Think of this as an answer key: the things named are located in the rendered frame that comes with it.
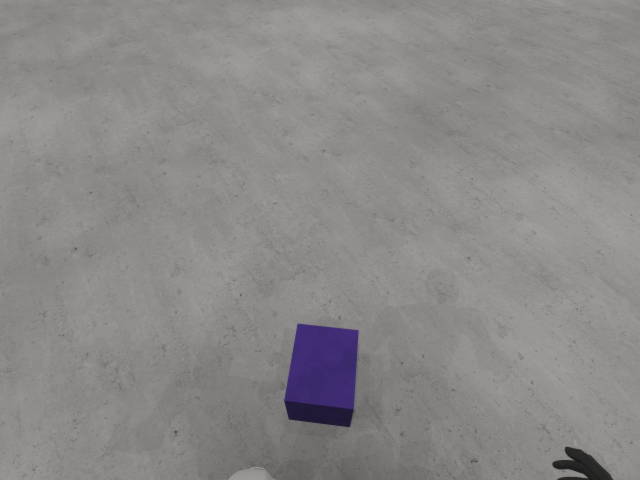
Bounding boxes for carton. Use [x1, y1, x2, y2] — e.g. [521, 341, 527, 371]
[284, 324, 359, 427]

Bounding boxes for robot right hand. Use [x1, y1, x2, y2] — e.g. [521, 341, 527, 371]
[552, 447, 613, 480]

